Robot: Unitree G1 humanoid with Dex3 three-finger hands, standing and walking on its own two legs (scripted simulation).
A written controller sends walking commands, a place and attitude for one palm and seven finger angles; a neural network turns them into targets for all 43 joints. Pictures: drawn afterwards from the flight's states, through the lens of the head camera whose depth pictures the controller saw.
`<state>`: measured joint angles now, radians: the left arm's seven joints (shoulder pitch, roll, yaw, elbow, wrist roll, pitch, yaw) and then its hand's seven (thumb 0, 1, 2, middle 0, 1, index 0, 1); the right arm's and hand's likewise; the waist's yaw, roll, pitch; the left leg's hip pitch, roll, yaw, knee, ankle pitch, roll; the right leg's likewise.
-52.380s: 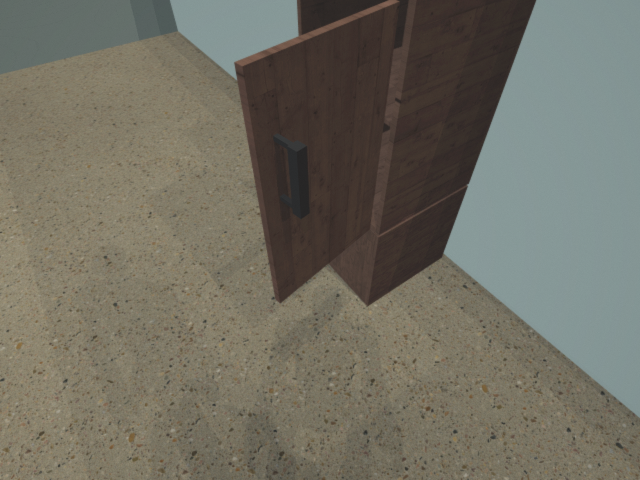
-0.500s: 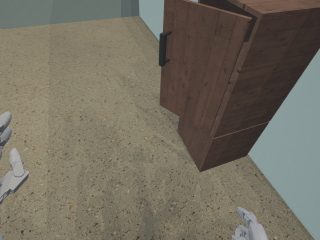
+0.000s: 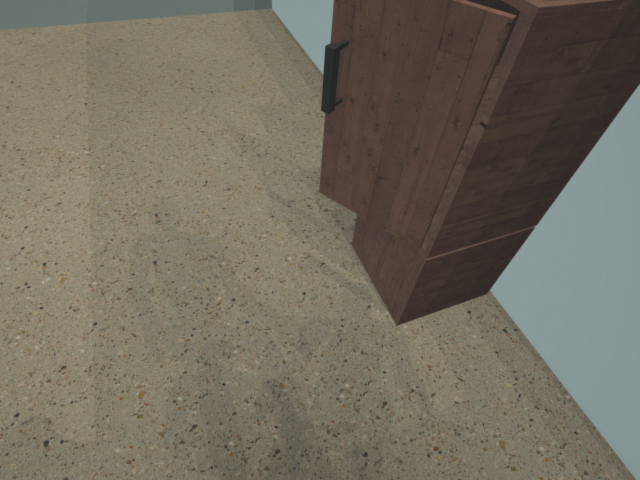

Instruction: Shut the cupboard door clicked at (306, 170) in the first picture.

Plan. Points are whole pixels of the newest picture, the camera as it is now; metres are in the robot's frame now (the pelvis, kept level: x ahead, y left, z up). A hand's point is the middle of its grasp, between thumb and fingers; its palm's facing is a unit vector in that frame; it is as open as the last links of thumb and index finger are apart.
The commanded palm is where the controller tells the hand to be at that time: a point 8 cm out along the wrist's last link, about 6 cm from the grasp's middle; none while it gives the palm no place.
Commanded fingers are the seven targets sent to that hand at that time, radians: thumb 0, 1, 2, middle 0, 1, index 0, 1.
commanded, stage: let the arm hang, fingers relaxed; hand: left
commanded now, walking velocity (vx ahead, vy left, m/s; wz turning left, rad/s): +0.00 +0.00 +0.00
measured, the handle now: (335, 77) +0.90 +0.00 +0.05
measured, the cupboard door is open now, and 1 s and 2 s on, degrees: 31 31 31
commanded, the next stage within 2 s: look to check the result in 0.78 s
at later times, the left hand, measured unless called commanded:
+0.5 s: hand out of the picture -0.04 +0.18 -0.17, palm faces +0.01 -0.98 -0.17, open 7.4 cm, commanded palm none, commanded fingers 0.00 0.90 0.90 -0.20 -0.30 -0.20 -0.30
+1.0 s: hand out of the picture -0.02 +0.18 -0.17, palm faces +0.00 -0.98 -0.19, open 7.4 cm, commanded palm none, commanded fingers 0.00 0.90 0.90 -0.20 -0.30 -0.20 -0.30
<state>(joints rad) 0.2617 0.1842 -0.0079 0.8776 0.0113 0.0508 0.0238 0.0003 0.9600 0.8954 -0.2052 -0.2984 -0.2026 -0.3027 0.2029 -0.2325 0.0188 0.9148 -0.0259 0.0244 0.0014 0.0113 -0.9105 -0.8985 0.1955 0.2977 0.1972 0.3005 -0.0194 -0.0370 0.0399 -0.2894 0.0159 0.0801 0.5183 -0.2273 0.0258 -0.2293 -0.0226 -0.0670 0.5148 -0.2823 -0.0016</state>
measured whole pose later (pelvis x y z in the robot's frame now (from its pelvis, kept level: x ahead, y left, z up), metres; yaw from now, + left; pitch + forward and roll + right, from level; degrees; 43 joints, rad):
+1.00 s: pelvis +0.00 +0.01 +0.01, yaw -1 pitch -1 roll +0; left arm 0.32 0.16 0.01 1.15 0.02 0.00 0.03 0.01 0.91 0.90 -0.20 -0.30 -0.20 -0.30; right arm 0.31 -0.15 -0.01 1.13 -0.01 0.01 -0.03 0.01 -0.91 -0.90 0.20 0.30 0.20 0.30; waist -0.01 0.00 0.03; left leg -0.20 0.01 0.11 0.41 -0.18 0.04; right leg -0.15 -0.03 -0.04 0.40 -0.22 0.01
